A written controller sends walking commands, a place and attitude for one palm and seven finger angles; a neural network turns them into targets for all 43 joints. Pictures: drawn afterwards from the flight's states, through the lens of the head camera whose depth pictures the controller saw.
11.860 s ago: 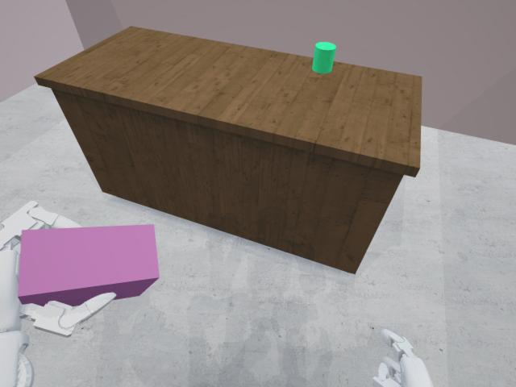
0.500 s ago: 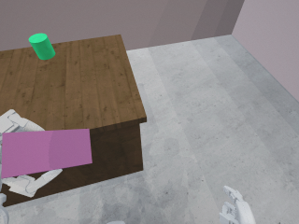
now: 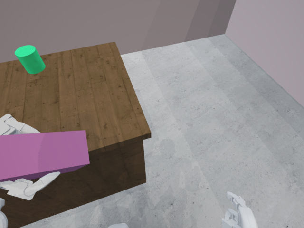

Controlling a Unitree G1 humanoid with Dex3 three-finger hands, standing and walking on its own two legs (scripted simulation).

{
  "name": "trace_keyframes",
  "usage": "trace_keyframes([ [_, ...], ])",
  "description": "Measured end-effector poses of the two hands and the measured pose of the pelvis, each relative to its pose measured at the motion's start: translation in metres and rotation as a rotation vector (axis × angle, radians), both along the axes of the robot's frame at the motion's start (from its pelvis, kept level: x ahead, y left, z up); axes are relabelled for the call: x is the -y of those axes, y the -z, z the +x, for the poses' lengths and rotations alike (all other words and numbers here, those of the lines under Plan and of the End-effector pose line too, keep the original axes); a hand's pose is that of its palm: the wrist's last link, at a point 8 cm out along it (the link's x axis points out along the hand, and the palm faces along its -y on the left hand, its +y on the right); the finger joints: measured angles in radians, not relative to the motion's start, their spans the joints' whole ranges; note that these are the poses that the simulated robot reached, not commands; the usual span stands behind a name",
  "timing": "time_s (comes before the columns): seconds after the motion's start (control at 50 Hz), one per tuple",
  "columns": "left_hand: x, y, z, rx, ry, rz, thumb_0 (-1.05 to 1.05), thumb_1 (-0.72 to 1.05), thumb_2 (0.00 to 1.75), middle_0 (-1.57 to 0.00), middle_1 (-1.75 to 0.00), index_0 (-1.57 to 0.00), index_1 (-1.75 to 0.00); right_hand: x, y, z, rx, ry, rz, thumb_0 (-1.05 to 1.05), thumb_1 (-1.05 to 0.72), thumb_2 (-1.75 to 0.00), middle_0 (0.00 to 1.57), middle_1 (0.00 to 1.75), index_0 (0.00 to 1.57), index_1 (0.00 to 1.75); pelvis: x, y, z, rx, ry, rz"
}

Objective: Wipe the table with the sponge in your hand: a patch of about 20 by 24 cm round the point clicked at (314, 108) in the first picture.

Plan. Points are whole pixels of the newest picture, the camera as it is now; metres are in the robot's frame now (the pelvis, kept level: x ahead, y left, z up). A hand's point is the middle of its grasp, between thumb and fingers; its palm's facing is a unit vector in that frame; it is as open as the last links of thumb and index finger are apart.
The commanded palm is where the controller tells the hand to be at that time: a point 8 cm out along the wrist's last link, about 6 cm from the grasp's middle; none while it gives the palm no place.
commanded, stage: come to a stop and stand still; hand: left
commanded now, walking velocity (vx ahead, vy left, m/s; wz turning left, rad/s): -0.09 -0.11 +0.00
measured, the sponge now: (56, 155) +0.23 +0.20 +0.14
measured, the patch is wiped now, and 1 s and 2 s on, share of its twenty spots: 0.00 0.00 0.00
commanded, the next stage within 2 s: look again from close up in 0.90 s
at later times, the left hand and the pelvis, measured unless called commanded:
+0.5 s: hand (34, 171) +0.19 +0.21 +0.16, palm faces +0.34 -0.85 -0.40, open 10.0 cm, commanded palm +0.15 +0.26 +0.18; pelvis -0.02 -0.01 +0.00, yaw -2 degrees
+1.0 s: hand (21, 186) +0.17 +0.23 +0.16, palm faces +0.36 -0.85 -0.38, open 10.0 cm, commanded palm +0.12 +0.27 +0.18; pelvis -0.05 -0.01 +0.00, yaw -2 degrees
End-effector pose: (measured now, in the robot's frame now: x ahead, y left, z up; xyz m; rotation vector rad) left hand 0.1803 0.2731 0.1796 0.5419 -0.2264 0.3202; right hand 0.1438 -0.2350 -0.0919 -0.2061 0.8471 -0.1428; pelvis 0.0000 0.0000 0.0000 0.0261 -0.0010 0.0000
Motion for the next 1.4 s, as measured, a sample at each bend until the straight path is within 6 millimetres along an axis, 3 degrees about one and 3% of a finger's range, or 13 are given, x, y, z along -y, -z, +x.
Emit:
trace_keyframes([
  [0.06, -0.008, 0.004, 0.006, 0.03, 0.039, -0.011, -0.01, -0.5, 1.01, -0.74, -1.35, -0.77, -1.33, -0.004, -0.005, 0.008, 0.034, 0.022, -0.041, 0.01, -0.9, -0.89, 0.2, 0.3, 0.2, 0.3, -0.012, 0.007, 0.003, 0.008, 0.012, -0.014],
  [0.16, -0.018, -0.001, 0.01, 0.058, 0.054, -0.013, -0.02, -0.5, 1.01, -0.74, -1.35, -0.77, -1.33, -0.022, -0.019, 0.015, 0.075, -0.009, -0.027, 0.01, -0.9, -0.89, 0.2, 0.3, 0.2, 0.3, -0.014, 0.001, -0.002, 0.002, 0.014, -0.023],
  [0.28, -0.008, -0.01, -0.004, 0.051, 0.057, -0.021, -0.02, -0.5, 1.01, -0.74, -1.35, -0.77, -1.33, -0.034, -0.022, 0.011, 0.12, -0.041, 0.044, 0.01, -0.9, -0.89, 0.2, 0.3, 0.2, 0.3, -0.007, -0.002, -0.01, -0.011, 0.029, -0.038],
  [0.44, 0.014, 0.003, -0.022, -0.014, 0.015, -0.066, -0.01, -0.51, 1.01, -0.74, -1.35, -0.77, -1.33, -0.011, -0.002, -0.015, 0.078, -0.012, 0.073, 0.01, -0.9, -0.89, 0.21, 0.3, 0.2, 0.3, 0.01, 0.002, -0.022, 0.002, 0.033, -0.036],
  [0.6, 0.014, 0.007, -0.026, 0.017, 0.025, -0.096, -0.02, -0.51, 1.01, -0.74, -1.35, -0.77, -1.33, 0.02, -0.002, -0.044, 0.019, 0.049, -0.024, 0.01, -0.9, -0.89, 0.2, 0.3, 0.2, 0.3, 0.012, 0.002, -0.027, 0.018, 0.022, -0.034],
  [0.72, 0.014, 0.003, -0.035, 0.017, 0.03, -0.062, -0.02, -0.51, 1.01, -0.74, -1.35, -0.77, -1.33, 0.024, -0.013, -0.051, 0.058, 0.053, -0.033, 0.01, -0.9, -0.89, 0.2, 0.3, 0.2, 0.3, 0.015, -0.001, -0.038, 0.011, 0.031, -0.034],
  [0.86, 0.017, 0.007, -0.049, 0.002, 0.028, -0.089, -0.01, -0.51, 1.01, -0.74, -1.35, -0.77, -1.33, 0.018, -0.011, -0.054, 0.077, 0.034, -0.013, 0.01, -0.9, -0.89, 0.2, 0.3, 0.2, 0.3, 0.013, 0.0, -0.046, 0.013, 0.029, -0.043],
  [1.0, 0.007, 0.009, -0.05, 0.005, 0.004, -0.102, -0.02, -0.51, 1.01, -0.74, -1.35, -0.77, -1.33, 0.004, -0.01, -0.054, 0.064, 0.012, -0.008, 0.01, -0.9, -0.89, 0.2, 0.3, 0.2, 0.3, 0.008, -0.002, -0.047, 0.02, 0.027, -0.042],
  [1.06, -0.02, -0.017, -0.035, 0.1, -0.001, 0.045, -0.01, -0.51, 1.01, -0.74, -1.35, -0.77, -1.33, -0.004, -0.01, -0.055, 0.054, -0.045, -0.016, 0.01, -0.9, -0.89, 0.2, 0.3, 0.2, 0.3, 0.008, -0.001, -0.054, 0.011, 0.025, -0.049],
  [1.12, -0.044, -0.027, -0.024, 0.182, -0.052, 0.004, -0.02, -0.51, 1.01, -0.74, -1.35, -0.77, -1.33, -0.011, -0.013, -0.054, 0.071, -0.058, 0.003, 0.01, -0.9, -0.89, 0.2, 0.3, 0.2, 0.3, 0.0, -0.001, -0.057, 0.014, 0.043, -0.046],
  [1.26, -0.02, 0.005, -0.025, 0.037, 0.121, -0.082, -0.02, -0.51, 1.01, -0.74, -1.35, -0.77, -1.33, -0.028, -0.028, -0.049, 0.138, -0.011, -0.006, 0.01, -0.9, -0.89, 0.2, 0.3, 0.2, 0.3, -0.028, -0.005, -0.046, 0.001, 0.072, -0.038],
  [1.32, -0.029, 0.014, -0.024, 0.0, 0.131, -0.069, -0.02, -0.51, 1.01, -0.74, -1.35, -0.77, -1.33, -0.036, -0.031, -0.043, 0.133, -0.018, -0.024, 0.01, -0.9, -0.89, 0.2, 0.3, 0.2, 0.3, -0.033, -0.005, -0.041, -0.001, 0.065, -0.034],
  [1.4, -0.052, 0.009, -0.017, 0.05, 0.065, -0.055, -0.02, -0.51, 1.01, -0.74, -1.35, -0.77, -1.33, -0.048, -0.033, -0.03, 0.125, -0.065, -0.035, 0.01, -0.9, -0.89, 0.2, 0.3, 0.2, 0.3, -0.037, -0.005, -0.033, -0.001, 0.053, -0.039],
])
